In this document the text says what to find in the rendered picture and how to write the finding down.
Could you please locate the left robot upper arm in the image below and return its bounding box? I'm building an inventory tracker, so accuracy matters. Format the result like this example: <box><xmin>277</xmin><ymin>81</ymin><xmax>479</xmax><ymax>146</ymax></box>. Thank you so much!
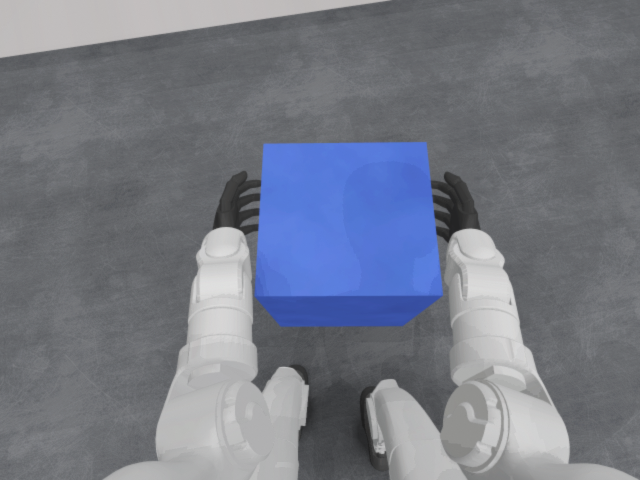
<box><xmin>103</xmin><ymin>378</ymin><xmax>275</xmax><ymax>480</ymax></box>

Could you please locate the right robot forearm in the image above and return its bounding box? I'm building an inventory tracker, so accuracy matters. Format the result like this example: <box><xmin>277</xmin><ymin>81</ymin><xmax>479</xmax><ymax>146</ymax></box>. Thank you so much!
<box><xmin>444</xmin><ymin>229</ymin><xmax>558</xmax><ymax>412</ymax></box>

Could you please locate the carton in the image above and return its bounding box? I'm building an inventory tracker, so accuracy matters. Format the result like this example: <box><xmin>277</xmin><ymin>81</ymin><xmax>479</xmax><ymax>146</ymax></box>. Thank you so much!
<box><xmin>254</xmin><ymin>142</ymin><xmax>443</xmax><ymax>327</ymax></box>

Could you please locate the left robot shin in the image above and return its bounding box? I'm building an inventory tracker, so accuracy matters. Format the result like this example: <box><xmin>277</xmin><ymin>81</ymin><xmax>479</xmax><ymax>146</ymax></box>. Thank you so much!
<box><xmin>266</xmin><ymin>367</ymin><xmax>302</xmax><ymax>385</ymax></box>

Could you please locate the left robot forearm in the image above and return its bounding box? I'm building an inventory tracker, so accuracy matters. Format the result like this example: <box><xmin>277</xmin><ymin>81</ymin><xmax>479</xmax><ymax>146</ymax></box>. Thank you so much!
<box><xmin>156</xmin><ymin>227</ymin><xmax>258</xmax><ymax>461</ymax></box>

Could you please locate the right robot upper arm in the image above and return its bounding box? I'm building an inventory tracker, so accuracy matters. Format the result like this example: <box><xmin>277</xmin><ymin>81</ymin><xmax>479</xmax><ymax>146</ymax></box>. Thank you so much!
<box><xmin>440</xmin><ymin>379</ymin><xmax>639</xmax><ymax>480</ymax></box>

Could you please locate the robot right hand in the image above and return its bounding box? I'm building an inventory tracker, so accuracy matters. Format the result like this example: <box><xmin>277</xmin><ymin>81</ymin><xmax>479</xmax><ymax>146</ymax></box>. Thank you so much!
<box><xmin>431</xmin><ymin>172</ymin><xmax>481</xmax><ymax>243</ymax></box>

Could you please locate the robot left hand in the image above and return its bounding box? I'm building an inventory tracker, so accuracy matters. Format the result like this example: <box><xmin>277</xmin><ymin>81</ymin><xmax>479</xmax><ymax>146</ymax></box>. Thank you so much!
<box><xmin>213</xmin><ymin>171</ymin><xmax>261</xmax><ymax>235</ymax></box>

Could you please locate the right robot thigh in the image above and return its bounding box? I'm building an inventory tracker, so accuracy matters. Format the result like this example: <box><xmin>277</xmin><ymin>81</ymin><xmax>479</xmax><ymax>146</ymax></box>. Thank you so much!
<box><xmin>366</xmin><ymin>388</ymin><xmax>467</xmax><ymax>480</ymax></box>

